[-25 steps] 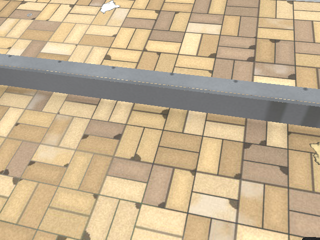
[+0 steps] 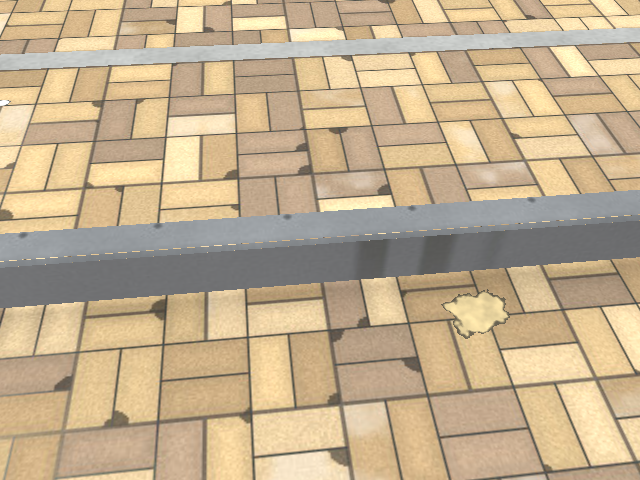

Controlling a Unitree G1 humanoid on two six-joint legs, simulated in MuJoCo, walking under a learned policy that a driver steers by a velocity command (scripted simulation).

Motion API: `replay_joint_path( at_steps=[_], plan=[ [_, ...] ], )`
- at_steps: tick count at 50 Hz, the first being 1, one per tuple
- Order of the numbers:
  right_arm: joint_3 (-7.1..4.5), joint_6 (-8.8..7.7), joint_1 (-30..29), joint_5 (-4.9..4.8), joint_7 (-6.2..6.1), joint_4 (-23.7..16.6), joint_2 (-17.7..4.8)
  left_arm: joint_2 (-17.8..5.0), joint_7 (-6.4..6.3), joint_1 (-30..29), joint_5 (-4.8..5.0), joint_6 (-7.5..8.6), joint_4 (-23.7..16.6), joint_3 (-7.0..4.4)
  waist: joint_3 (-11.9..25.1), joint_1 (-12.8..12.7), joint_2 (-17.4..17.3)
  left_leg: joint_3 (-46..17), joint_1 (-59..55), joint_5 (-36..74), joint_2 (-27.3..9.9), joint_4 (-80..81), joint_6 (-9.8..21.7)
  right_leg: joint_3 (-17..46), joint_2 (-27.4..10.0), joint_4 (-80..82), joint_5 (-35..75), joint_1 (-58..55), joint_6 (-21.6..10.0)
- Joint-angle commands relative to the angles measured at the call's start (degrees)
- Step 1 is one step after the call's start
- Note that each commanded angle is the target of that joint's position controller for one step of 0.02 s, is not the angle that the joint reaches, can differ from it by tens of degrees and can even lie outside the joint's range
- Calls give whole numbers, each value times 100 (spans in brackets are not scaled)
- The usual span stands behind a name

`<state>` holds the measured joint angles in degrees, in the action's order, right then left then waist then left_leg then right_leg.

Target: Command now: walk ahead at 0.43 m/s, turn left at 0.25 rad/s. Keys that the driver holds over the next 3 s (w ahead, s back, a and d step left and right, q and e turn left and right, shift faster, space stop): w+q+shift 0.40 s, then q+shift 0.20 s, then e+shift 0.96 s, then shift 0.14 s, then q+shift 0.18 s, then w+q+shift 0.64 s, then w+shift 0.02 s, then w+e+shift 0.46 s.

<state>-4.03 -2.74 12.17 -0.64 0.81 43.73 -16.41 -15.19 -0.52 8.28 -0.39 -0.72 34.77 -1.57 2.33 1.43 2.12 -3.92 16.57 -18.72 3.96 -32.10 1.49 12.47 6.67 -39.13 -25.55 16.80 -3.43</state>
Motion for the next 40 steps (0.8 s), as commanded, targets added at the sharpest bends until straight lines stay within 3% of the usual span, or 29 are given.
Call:
replay_joint_path(
  at_steps=[1,2,3,4,6,10,12,14,15,16,17,18,19,21,22,23,25,28,30,31,32,33,34,35,36,37,38,39,40],
  plan=[
    [-262,-223,905,69,45,-167,-1279,-957,-72,-587,283,448,-616,-280,-1289,237,-1627,-4689,-825,-3715,-2262,2683,1754,-631,-316,-1409,-840,2768,111],
    [-222,-263,928,32,19,-172,-1129,-1071,-50,-861,299,597,-672,-320,-1239,284,-1266,-4564,-971,-3205,-2243,2551,1676,-376,-522,-1704,-342,2905,135],
    [-184,-282,984,-31,15,-219,-1021,-902,-8,-886,159,692,-611,-286,-910,273,-1021,-4091,-1215,-2628,-1939,2454,1513,-400,-535,-1752,-29,2751,164],
    [-190,-259,1003,-99,-18,-233,-998,-768,40,-910,61,795,-636,-269,-717,260,-906,-3711,-1389,-2134,-1725,2385,1393,-464,-556,-1509,227,2682,211],
    [-136,-166,1044,-166,-131,-275,-807,-540,109,-995,27,902,-582,-253,-481,237,-950,-2914,-1306,-1205,-1255,2281,1173,-689,-515,-764,700,2094,362],
    [-143,-7,846,-213,-242,-484,-802,-183,161,-1229,164,927,-568,-213,-447,185,-1210,-2367,-199,-502,-720,2023,1104,-1033,-51,675,1015,568,659],
    [-149,44,765,-248,-242,-564,-823,-340,140,-1141,295,911,-560,-302,-354,68,-1243,-2575,173,-452,-742,1865,1011,-943,-70,1138,1385,-224,737],
    [-96,63,621,-271,-215,-666,-658,-583,72,-715,391,892,-435,-427,-247,-217,-1130,-2597,621,-351,-674,1455,761,-922,-295,1679,1678,-1260,662],
    [-51,33,532,-244,-180,-741,-516,-780,9,-140,396,883,-319,-515,31,-495,-1069,-2442,1072,-84,-567,880,567,-813,-598,1693,1641,-2197,540],
    [59,-22,538,-160,-113,-817,-160,-1097,-65,861,331,864,-189,-612,796,-943,-584,-1878,1753,-324,-243,-682,306,-91,-1442,1651,1179,-3683,200],
    [226,-141,819,-314,-115,-1171,253,-1586,-21,1535,51,804,13,-698,1621,-867,1179,-1061,3203,-1407,78,-2433,147,2449,-3077,2055,-819,-4846,-692],
    [174,-147,791,-442,-171,-1153,-149,-1352,34,1321,-34,788,12,-668,1084,-804,1253,-641,3891,-961,-571,-3532,61,3133,-3331,2285,-1723,-4294,-901],
    [96,-109,408,-312,-163,-1123,-479,-983,17,1282,10,769,6,-567,410,-920,847,-439,4225,-513,-766,-4059,63,2370,-3063,2274,-1320,-3820,-771],
    [40,-51,192,-129,-91,-1066,-489,-691,-18,1284,-61,675,179,-444,-249,-805,198,-253,4099,-14,-991,-4363,72,1019,-2520,2461,295,-3048,-583],
    [39,-6,-81,-150,-34,-1181,-390,-567,-17,1141,-108,635,253,-384,-693,-693,196,-186,4051,94,-1117,-4398,63,397,-2310,2514,1465,-2572,-484],
    [63,43,-235,-171,2,-1293,-287,-485,-14,958,-107,622,295,-348,-881,-567,249,-109,3974,71,-1180,-4398,14,-72,-2216,2493,2633,-2219,-419],
    [114,116,-352,-159,56,-1468,-152,-533,-32,491,-35,594,350,-340,-1006,-286,384,97,3640,164,-1184,-3959,-184,-827,-2117,2545,4120,-1496,-370],
    [140,91,-593,-39,195,-1550,-176,-933,-96,-71,33,574,385,-425,-968,-147,296,554,2217,1498,-992,-1939,-297,-1858,-1727,2701,4271,-609,-158],
    [38,94,-450,-30,303,-1395,-371,-1224,-144,52,71,601,476,-499,-572,-100,258,974,1094,2035,-545,-1105,-147,-2211,-1634,2307,5155,-707,29],
    [7,91,-434,-8,332,-1399,-431,-1334,-142,306,152,630,570,-523,-382,-68,276,1012,584,1949,-318,-909,5,-2143,-1715,1981,5887,-788,30],
    [-57,95,-247,21,338,-1396,-556,-1453,-129,463,256,641,646,-544,-173,112,330,963,98,1758,-115,-714,217,-2058,-1847,1532,6540,-898,-3],
    [-180,102,312,35,303,-1299,-790,-1456,-93,562,328,640,695,-520,168,478,268,769,-717,1910,-6,-410,489,-1994,-1917,794,6621,-868,-4],
    [-282,122,859,59,202,-1171,-974,-1307,-43,568,353,659,698,-437,432,891,64,530,-1731,2654,-54,81,729,-2048,-1746,-199,5962,-481,111],
    [-245,144,937,128,67,-1109,-1247,-675,17,984,66,626,634,-239,859,583,-1249,-639,-3077,5550,-1186,-234,1068,-2072,-1124,-2296,686,624,350],
    [-64,82,564,370,-3,-1488,-1393,-468,108,2087,-62,603,802,-37,2589,36,-1982,-2875,-4262,8111,-2986,-673,2209,-1029,-760,-4303,-2005,1304,496],
    [-54,99,799,364,56,-1476,-1087,-1332,141,1852,179,559,1021,-206,3350,643,-932,-2972,-4015,6856,-3099,-144,2484,-40,-595,-4780,-1623,1197,552],
    [-78,72,516,294,120,-1302,-1148,-1406,133,1260,388,468,801,-247,2440,500,-532,-2358,-3108,4910,-2775,397,2155,-313,-827,-4470,-1130,1639,603],
    [-38,17,98,135,132,-1191,-979,-1233,52,913,334,352,680,-215,1453,238,-170,-1875,-2086,3649,-2444,749,1775,-568,-1132,-3868,-669,1804,665],
    [49,-28,-183,130,119,-1111,-740,-1100,-36,936,278,202,749,-196,888,22,-252,-1478,-1222,3244,-2253,967,1601,-629,-1285,-3600,-450,1601,721]
  ],
)
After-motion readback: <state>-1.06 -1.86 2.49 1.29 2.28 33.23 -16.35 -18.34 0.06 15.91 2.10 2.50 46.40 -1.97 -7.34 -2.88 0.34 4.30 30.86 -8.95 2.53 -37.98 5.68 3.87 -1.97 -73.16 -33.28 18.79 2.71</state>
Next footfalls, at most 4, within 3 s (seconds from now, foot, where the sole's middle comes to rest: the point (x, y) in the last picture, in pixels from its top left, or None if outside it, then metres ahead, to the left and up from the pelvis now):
0.32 right None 0.22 -0.13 -0.77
0.70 left None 0.46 0.24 -0.77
1.20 right None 0.53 0.00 -0.77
1.68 left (222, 449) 0.60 0.21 -0.77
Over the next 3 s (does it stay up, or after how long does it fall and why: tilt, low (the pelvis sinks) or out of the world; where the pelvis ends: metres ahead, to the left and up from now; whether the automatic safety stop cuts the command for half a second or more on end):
stays up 1.19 0.38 0.12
